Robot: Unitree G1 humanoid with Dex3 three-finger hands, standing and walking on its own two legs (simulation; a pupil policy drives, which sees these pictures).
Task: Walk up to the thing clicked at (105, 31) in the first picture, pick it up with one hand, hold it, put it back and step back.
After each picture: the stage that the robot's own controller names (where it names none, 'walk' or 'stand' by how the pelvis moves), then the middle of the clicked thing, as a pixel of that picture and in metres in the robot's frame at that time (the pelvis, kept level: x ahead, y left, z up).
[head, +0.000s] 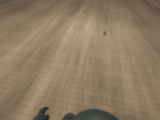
stand; (104, 32) +2.30 -0.45 -0.72
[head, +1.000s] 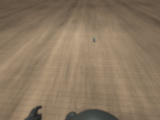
walk; (93, 39) +2.20 -0.02 -0.70
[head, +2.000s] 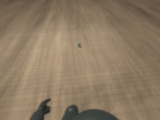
walk; (79, 44) +1.58 +0.28 -0.71
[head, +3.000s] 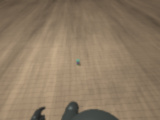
walk; (78, 62) +1.07 +0.26 -0.72
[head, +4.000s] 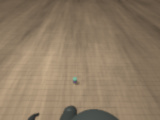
walk; (74, 80) +0.64 +0.19 -0.70
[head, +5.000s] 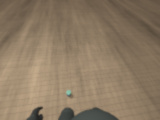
walk; (68, 93) +0.40 +0.19 -0.70
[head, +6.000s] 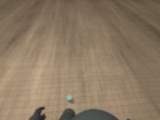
stand; (69, 98) +0.34 +0.19 -0.71
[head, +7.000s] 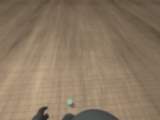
stand; (70, 102) +0.31 +0.19 -0.72
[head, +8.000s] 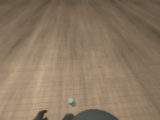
stand; (70, 101) +0.34 +0.18 -0.73
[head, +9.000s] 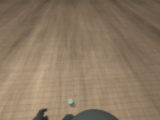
stand; (70, 102) +0.31 +0.19 -0.73
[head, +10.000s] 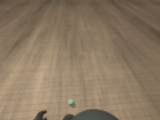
stand; (70, 102) +0.32 +0.19 -0.73
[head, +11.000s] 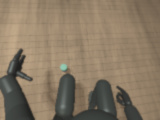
go down; (64, 68) +0.39 +0.21 -0.39
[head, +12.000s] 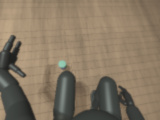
go down; (62, 65) +0.40 +0.23 -0.31
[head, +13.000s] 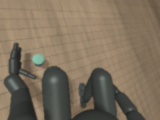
close in; (38, 60) +0.37 +0.27 -0.22
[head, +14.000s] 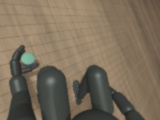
close; (28, 60) +0.38 +0.28 -0.22
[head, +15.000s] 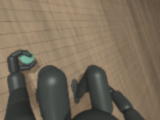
lift; (26, 59) +0.37 +0.28 -0.22
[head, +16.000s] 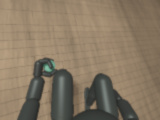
lift; (49, 67) +0.32 +0.26 -0.12
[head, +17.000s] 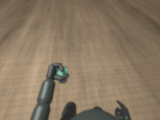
hold; (62, 75) +0.32 +0.18 +0.02
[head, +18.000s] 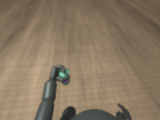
hold; (64, 77) +0.32 +0.17 -0.01
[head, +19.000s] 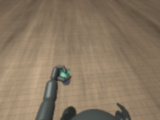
hold; (65, 77) +0.32 +0.17 -0.02
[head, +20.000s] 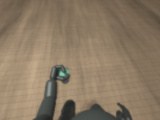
crouch; (64, 76) +0.33 +0.17 -0.05
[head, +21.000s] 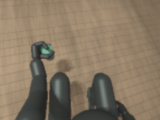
lower; (48, 53) +0.45 +0.25 -0.10
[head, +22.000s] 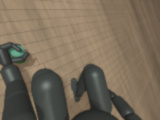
lower; (18, 55) +0.41 +0.30 -0.22
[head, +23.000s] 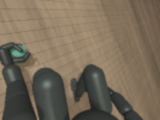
lower; (19, 55) +0.40 +0.30 -0.22
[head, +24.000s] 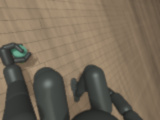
lower; (20, 54) +0.40 +0.30 -0.23
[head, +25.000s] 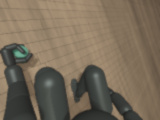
lower; (21, 55) +0.39 +0.30 -0.22
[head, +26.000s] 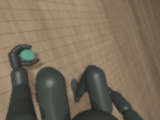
open; (26, 57) +0.38 +0.28 -0.23
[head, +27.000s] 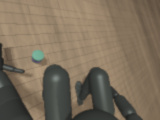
stand; (37, 57) +0.39 +0.27 -0.23
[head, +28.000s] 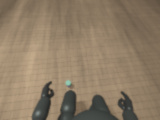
stand; (68, 83) +0.38 +0.19 -0.56
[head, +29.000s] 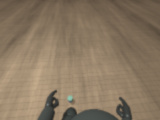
stand; (70, 99) +0.35 +0.18 -0.67
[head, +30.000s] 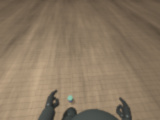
stand; (70, 99) +0.35 +0.18 -0.67
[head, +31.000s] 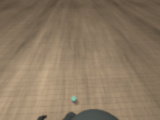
stand; (73, 99) +0.38 +0.17 -0.72
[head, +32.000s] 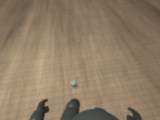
walk; (73, 83) +0.46 +0.19 -0.69
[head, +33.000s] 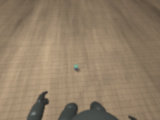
walk; (76, 67) +0.73 +0.16 -0.69
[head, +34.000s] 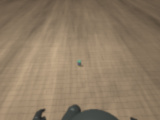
stand; (79, 63) +1.01 +0.22 -0.70
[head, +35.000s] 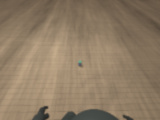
stand; (79, 63) +1.01 +0.15 -0.72
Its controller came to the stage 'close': yes
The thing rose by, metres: 0.71
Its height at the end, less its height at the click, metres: +0.00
